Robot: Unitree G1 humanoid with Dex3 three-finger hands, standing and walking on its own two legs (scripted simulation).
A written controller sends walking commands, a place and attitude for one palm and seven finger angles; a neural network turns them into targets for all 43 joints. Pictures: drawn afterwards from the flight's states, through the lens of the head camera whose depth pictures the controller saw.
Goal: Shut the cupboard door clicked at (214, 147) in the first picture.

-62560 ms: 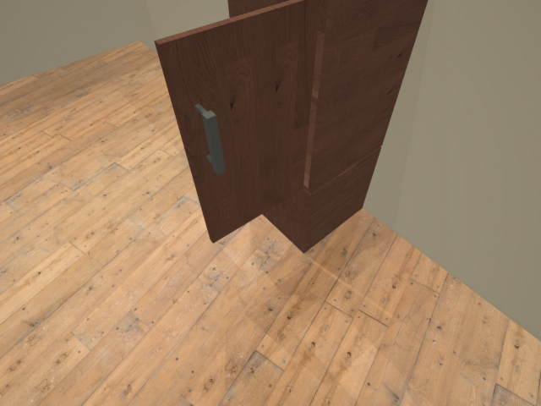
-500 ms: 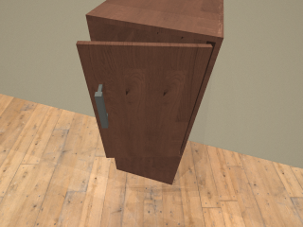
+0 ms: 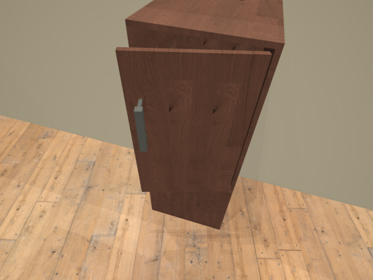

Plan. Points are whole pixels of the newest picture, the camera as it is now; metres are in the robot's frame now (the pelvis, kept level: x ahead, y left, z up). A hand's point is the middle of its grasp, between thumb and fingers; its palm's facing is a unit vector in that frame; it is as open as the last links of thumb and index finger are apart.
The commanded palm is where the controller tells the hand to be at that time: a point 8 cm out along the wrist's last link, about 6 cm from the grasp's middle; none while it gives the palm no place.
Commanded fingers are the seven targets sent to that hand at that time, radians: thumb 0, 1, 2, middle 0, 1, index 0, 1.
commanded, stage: look again from close up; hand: left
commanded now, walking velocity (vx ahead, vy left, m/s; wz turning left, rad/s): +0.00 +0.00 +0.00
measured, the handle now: (142, 125) +0.49 +0.16 +0.05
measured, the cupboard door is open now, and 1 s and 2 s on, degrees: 18 18 18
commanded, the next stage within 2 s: shuffle to correct the standing spot in 0.18 s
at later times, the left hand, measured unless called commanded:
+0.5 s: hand out of the picture -0.08 +0.17 -0.18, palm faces +0.07 -0.99 -0.15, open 7.4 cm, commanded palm none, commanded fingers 0.00 0.90 0.90 -0.20 -0.30 -0.20 -0.30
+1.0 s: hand out of the picture -0.04 +0.11 -0.18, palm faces +0.15 -0.98 -0.11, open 7.4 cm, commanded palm none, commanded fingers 0.00 0.90 0.90 -0.20 -0.30 -0.20 -0.30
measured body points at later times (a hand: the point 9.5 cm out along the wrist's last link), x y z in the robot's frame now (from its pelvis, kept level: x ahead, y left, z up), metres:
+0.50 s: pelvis -0.02 +0.01 +0.00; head -0.03 +0.03 +0.45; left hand -0.08 +0.22 -0.16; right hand -0.01 -0.21 -0.14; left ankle +0.06 +0.09 -0.73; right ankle -0.02 -0.13 -0.73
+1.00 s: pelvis +0.03 -0.03 +0.00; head +0.03 +0.00 +0.45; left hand -0.05 +0.16 -0.17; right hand +0.05 -0.26 -0.14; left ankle +0.05 +0.07 -0.71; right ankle -0.02 -0.13 -0.73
